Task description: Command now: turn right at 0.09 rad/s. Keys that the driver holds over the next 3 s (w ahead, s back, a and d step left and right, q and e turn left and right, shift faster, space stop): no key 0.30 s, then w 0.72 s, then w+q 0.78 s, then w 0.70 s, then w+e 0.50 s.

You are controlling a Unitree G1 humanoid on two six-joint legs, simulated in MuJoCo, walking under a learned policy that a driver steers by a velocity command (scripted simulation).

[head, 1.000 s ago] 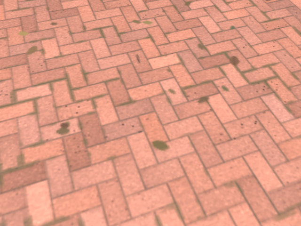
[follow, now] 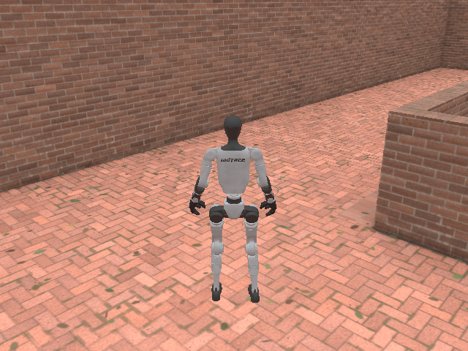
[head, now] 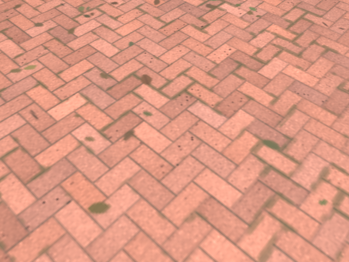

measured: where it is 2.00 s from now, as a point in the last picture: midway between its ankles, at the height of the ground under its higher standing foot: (160, 179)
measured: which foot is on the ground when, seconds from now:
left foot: down 0.00-1.00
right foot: up 0.00-0.00, down 0.02-0.52, up 0.54-0.98, down 1.00-1.00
